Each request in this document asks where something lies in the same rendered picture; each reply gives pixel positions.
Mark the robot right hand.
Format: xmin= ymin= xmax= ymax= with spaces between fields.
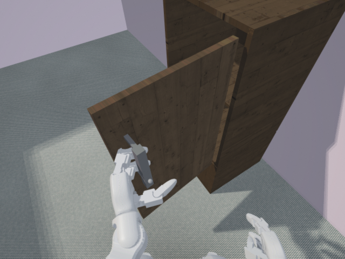
xmin=244 ymin=213 xmax=287 ymax=259

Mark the cupboard door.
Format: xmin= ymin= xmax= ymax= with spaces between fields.
xmin=87 ymin=35 xmax=239 ymax=219

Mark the handle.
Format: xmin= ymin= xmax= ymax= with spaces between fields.
xmin=123 ymin=134 xmax=154 ymax=189

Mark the robot left forearm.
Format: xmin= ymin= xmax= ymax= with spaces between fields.
xmin=105 ymin=211 xmax=148 ymax=259

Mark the robot left hand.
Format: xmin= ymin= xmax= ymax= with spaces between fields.
xmin=110 ymin=147 xmax=177 ymax=217

